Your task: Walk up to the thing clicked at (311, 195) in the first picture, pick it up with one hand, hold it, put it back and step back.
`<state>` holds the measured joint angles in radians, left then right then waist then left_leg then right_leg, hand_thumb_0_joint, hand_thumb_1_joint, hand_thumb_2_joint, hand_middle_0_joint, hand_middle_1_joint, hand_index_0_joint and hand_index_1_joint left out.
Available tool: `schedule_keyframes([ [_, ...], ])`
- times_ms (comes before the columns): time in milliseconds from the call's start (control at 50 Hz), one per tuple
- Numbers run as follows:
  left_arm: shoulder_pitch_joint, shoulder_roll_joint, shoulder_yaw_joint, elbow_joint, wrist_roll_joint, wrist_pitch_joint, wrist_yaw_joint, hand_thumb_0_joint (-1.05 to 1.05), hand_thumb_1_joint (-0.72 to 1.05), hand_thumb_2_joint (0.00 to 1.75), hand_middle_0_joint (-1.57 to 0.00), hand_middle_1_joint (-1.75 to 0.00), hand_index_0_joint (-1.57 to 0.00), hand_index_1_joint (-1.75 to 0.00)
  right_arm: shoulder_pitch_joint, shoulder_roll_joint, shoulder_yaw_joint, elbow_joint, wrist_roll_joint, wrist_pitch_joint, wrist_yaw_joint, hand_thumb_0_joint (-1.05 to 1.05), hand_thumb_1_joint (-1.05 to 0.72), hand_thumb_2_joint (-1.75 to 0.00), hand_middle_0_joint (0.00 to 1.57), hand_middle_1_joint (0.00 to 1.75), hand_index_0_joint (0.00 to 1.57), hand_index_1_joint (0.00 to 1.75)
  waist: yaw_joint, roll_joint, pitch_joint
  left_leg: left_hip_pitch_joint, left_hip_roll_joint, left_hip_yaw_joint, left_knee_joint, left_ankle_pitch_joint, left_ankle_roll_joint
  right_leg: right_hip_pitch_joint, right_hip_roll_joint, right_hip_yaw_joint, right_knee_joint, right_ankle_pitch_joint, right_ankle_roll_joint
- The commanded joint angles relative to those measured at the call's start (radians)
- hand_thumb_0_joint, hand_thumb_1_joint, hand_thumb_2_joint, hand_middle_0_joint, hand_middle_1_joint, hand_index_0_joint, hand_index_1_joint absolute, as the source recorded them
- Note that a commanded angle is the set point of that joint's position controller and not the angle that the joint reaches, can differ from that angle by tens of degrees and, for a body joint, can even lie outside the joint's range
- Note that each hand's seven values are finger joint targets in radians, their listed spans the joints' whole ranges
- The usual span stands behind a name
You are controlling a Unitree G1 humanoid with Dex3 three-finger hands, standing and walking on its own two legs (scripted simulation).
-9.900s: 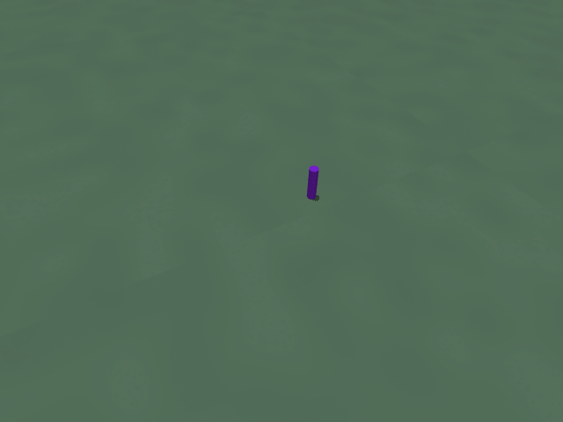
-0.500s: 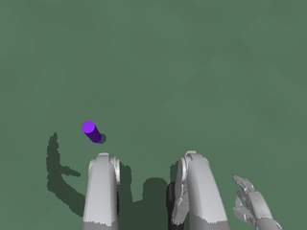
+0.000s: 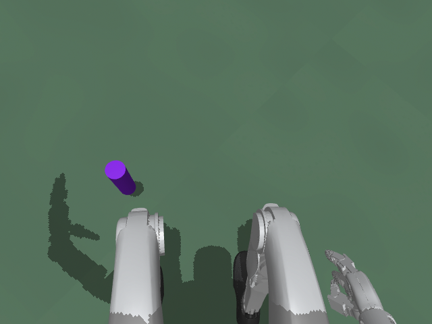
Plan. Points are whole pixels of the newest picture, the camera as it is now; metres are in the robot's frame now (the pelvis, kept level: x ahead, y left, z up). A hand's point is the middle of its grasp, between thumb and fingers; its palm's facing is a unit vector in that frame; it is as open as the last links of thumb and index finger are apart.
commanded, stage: go down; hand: left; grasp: from the side
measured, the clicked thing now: (122, 179) +0.43 +0.22 -0.32
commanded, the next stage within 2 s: approach in 0.42 s
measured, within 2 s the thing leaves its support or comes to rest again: neither
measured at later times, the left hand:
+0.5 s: hand out of the picture +0.37 +0.40 -0.02, palm faces +0.13 -0.99 -0.11, open 17.5 cm
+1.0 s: hand (42, 177) +0.39 +0.35 -0.18, palm faces +0.09 -1.00 +0.03, open 17.4 cm
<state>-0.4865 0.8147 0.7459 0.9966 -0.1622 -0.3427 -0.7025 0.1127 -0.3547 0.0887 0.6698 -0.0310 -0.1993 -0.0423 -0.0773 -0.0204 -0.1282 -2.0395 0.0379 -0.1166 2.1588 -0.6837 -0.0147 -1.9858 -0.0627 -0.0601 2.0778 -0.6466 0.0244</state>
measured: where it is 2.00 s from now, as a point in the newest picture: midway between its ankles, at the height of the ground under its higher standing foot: (199, 309)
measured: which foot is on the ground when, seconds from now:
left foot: down 0.00-1.00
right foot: down 0.00-1.00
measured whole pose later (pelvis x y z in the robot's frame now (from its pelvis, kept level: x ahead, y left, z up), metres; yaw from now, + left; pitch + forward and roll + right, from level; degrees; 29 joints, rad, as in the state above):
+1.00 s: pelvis -0.01 +0.00 -0.09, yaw -4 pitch +25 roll -10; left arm -0.60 0.83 0.76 1.27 -0.25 -0.72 -0.73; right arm -0.01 -0.38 0.23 0.66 -0.14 -0.20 0.03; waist -0.16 -0.14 0.06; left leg -2.22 0.03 -0.20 2.48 -0.71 -0.02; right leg -2.14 -0.03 -0.10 2.34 -0.63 0.04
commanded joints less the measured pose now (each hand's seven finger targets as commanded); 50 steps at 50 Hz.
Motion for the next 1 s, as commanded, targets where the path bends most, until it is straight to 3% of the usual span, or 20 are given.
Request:
schedule_keyframes([
  [0, -0.156, 0.401, 0.078, -0.183, -0.046, -0.052, 0.005, 0.0, -0.54, 0.08, -0.05, -0.06, -0.04, -0.07, 0.103, -0.227, -0.093, -0.065, 0.007, -0.028, -0.013, 0.0, -0.92, -0.91, 0.2, 0.3, 0.2, 0.3, 0.048, 0.224, -0.573, 0.426, -0.022, 0.056, -0.309, 0.092, 0.037, 0.286, 0.044, -0.023, -0.208, 0.077, -0.056],
  [60, -0.185, 0.421, 0.08, -0.199, -0.043, -0.053, 0.003, 0.0, -0.54, 0.07, -0.05, -0.06, -0.04, -0.07, 0.103, -0.235, -0.095, -0.068, 0.007, -0.026, -0.01, 0.0, -0.92, -0.91, 0.2, 0.3, 0.2, 0.3, 0.044, 0.246, -0.584, 0.45, -0.019, 0.043, -0.306, 0.097, 0.033, 0.249, 0.043, -0.028, -0.186, 0.085, -0.059],
  [120, -0.174, 0.411, 0.082, -0.18, -0.044, -0.051, 0.002, 0.0, -0.54, 0.08, -0.05, -0.06, -0.04, -0.07, 0.107, -0.233, -0.09, -0.066, 0.007, -0.023, -0.008, 0.0, -0.91, -0.91, 0.2, 0.3, 0.2, 0.3, 0.044, 0.236, -0.568, 0.434, -0.02, 0.043, -0.299, 0.107, 0.032, 0.245, 0.043, -0.03, -0.177, 0.092, -0.058],
  [160, -0.191, 0.384, 0.06, -0.181, -0.045, -0.054, -0.005, 0.0, -0.56, 0.08, -0.05, -0.07, -0.04, -0.07, 0.116, -0.236, -0.094, -0.052, 0.007, -0.021, -0.006, 0.0, -0.91, -0.91, 0.2, 0.3, 0.2, 0.3, 0.033, 0.249, -0.557, 0.449, -0.019, 0.036, -0.3, 0.109, 0.031, 0.214, 0.042, -0.033, -0.168, 0.093, -0.06],
  [180, -0.199, 0.414, 0.08, -0.201, -0.044, -0.056, -0.004, 0.0, -0.54, 0.08, -0.05, -0.06, -0.04, -0.07, 0.108, -0.241, -0.094, -0.062, 0.006, -0.022, -0.006, 0.0, -0.92, -0.91, 0.2, 0.3, 0.2, 0.3, 0.045, 0.265, -0.571, 0.456, -0.019, 0.035, -0.299, 0.115, 0.03, 0.212, 0.041, -0.031, -0.161, 0.1, -0.061],
  [320, -0.224, 0.434, 0.088, -0.169, -0.044, -0.066, -0.01, 0.0, -0.57, 0.08, -0.05, -0.07, -0.04, -0.08, 0.103, -0.242, -0.088, -0.065, 0.006, -0.016, 0.0, 0.0, -0.92, -0.91, 0.2, 0.3, 0.2, 0.3, 0.036, 0.246, -0.554, 0.424, -0.02, 0.031, -0.283, 0.077, 0.034, 0.187, 0.04, -0.033, -0.148, 0.067, -0.06],
  [360, -0.226, 0.42, 0.082, -0.152, -0.043, -0.068, -0.016, 0.0, -0.55, 0.09, -0.05, -0.07, -0.03, -0.08, 0.113, -0.247, -0.087, -0.055, 0.003, -0.014, 0.002, 0.0, -0.91, -0.91, 0.2, 0.3, 0.2, 0.3, 0.03, 0.25, -0.549, 0.427, -0.021, 0.034, -0.272, 0.106, 0.032, 0.189, 0.039, -0.034, -0.136, 0.09, -0.061],
  [420, -0.223, 0.457, 0.105, -0.136, -0.045, -0.071, -0.02, 0.0, -0.56, 0.09, -0.05, -0.07, -0.04, -0.08, 0.119, -0.242, -0.081, -0.055, 0.0, -0.014, 0.005, 0.0, -0.91, -0.91, 0.2, 0.3, 0.2, 0.3, 0.036, 0.219, -0.575, 0.385, -0.027, 0.057, -0.244, 0.123, 0.038, 0.239, 0.042, -0.027, -0.145, 0.095, -0.057],
  [480, -0.242, 0.462, 0.095, -0.13, -0.044, -0.074, -0.025, 0.0, -0.57, 0.09, -0.05, -0.07, -0.04, -0.08, 0.102, -0.243, -0.079, -0.059, -0.002, -0.013, 0.006, 0.0, -0.91, -0.91, 0.2, 0.3, 0.2, 0.3, 0.029, 0.22, -0.544, 0.352, -0.025, 0.065, -0.236, 0.073, 0.042, 0.221, 0.045, -0.026, -0.148, 0.053, -0.057],
  [500, -0.258, 0.451, 0.089, -0.141, -0.044, -0.076, -0.03, 0.0, -0.59, 0.14, -0.08, -0.12, -0.04, -0.15, 0.11, -0.251, -0.081, -0.051, -0.001, -0.013, 0.006, 0.0, -0.93, -0.91, 0.2, 0.3, 0.2, 0.3, 0.028, 0.245, -0.551, 0.387, -0.022, 0.051, -0.244, 0.081, 0.037, 0.192, 0.043, -0.031, -0.131, 0.067, -0.06],
  [520, -0.258, 0.481, 0.107, -0.137, -0.043, -0.077, -0.03, 0.0, -0.6, 0.06, -0.08, -0.08, -0.05, -0.11, 0.111, -0.25, -0.08, -0.053, -0.001, -0.014, 0.007, 0.0, -0.9, -0.9, 0.2, 0.3, 0.2, 0.3, 0.029, 0.243, -0.565, 0.383, -0.023, 0.051, -0.239, 0.086, 0.036, 0.202, 0.044, -0.031, -0.126, 0.068, -0.059],
  [560, -0.235, 0.443, 0.087, -0.078, -0.051, -0.085, -0.041, 0.0, -0.6, 0.04, -0.08, -0.09, -0.05, -0.11, 0.1, -0.248, -0.073, -0.047, -0.001, -0.013, 0.008, 0.0, -0.91, -0.91, 0.2, 0.3, 0.2, 0.3, 0.014, 0.21, -0.508, 0.337, -0.022, 0.051, -0.223, 0.048, 0.041, 0.177, 0.047, -0.036, -0.126, 0.037, -0.056],
  [640, -0.253, 0.369, 0.06, -0.002, -0.095, -0.147, -0.063, 0.0, -0.58, 0.04, -0.08, -0.08, -0.05, -0.1, 0.087, -0.244, -0.056, -0.033, -0.008, -0.024, 0.015, 0.0, -0.91, -0.9, 0.2, 0.3, 0.2, 0.3, -0.019, 0.159, -0.435, 0.265, -0.021, 0.051, -0.168, 0.018, 0.046, 0.143, 0.056, -0.045, -0.107, 0.01, -0.053],
  [680, -0.263, 0.373, 0.076, 0.005, -0.119, -0.199, -0.068, 0.0, -0.58, 0.04, -0.08, -0.09, -0.05, -0.1, 0.072, -0.25, -0.043, -0.041, -0.016, -0.033, 0.02, 0.0, -0.91, -0.9, 0.2, 0.3, 0.2, 0.3, -0.025, 0.143, -0.443, 0.242, -0.021, 0.055, -0.126, 0.057, 0.044, 0.155, 0.06, -0.05, -0.083, 0.043, -0.051],
  [780, -0.252, 0.301, 0.04, 0.113, -0.145, -0.305, -0.073, 0.0, -0.55, 0.06, -0.07, -0.1, -0.05, -0.12, 0.038, -0.271, -0.01, -0.048, -0.044, -0.039, 0.034, 0.0, -0.9, -0.9, 0.2, 0.3, 0.2, 0.3, -0.048, 0.145, -0.432, 0.248, -0.015, 0.034, -0.066, 0.1, 0.03, 0.13, 0.068, -0.078, -0.017, 0.078, -0.054],
  [840, -0.3, 0.37, 0.058, 0.1, -0.135, -0.376, -0.05, 0.0, -0.51, 0.06, -0.07, -0.09, -0.05, -0.11, 0.003, -0.291, 0.017, -0.054, -0.068, -0.033, 0.043, 0.0, -0.9, -0.9, 0.2, 0.3, 0.2, 0.3, -0.043, 0.207, -0.424, 0.256, -0.009, 0.025, -0.041, 0.079, 0.021, 0.11, 0.07, -0.093, 0.025, 0.064, -0.057],
  [900, -0.274, 0.382, 0.071, 0.105, -0.127, -0.431, -0.031, 0.0, -0.54, 0.06, -0.07, -0.09, -0.05, -0.11, -0.027, -0.303, 0.032, -0.053, -0.094, -0.019, 0.051, 0.0, -0.91, -0.9, 0.2, 0.3, 0.2, 0.3, -0.036, 0.252, -0.444, 0.28, -0.002, 0.022, -0.01, 0.087, 0.015, 0.11, 0.078, -0.106, 0.055, 0.076, -0.056],
  [920, -0.294, 0.38, 0.06, 0.088, -0.124, -0.448, -0.027, 0.0, -0.53, 0.07, -0.07, -0.09, -0.05, -0.11, -0.033, -0.307, 0.046, -0.05, -0.103, -0.014, 0.054, 0.0, -0.91, -0.9, 0.2, 0.3, 0.2, 0.3, -0.052, 0.287, -0.453, 0.294, 0.0, 0.016, -0.004, 0.11, 0.01, 0.124, 0.077, -0.111, 0.072, 0.098, -0.057],
  [980, -0.271, 0.375, 0.04, 0.088, -0.099, -0.486, -0.005, 0.0, -0.52, 0.08, -0.07, -0.11, -0.05, -0.12, -0.06, -0.32, 0.066, -0.048, -0.129, 0.01, 0.059, 0.0, -0.92, -0.91, 0.2, 0.3, 0.2, 0.3, -0.059, 0.338, -0.457, 0.331, 0.007, 0.001, 0.016, 0.131, 0.0, 0.109, 0.081, -0.126, 0.104, 0.116, -0.057],
])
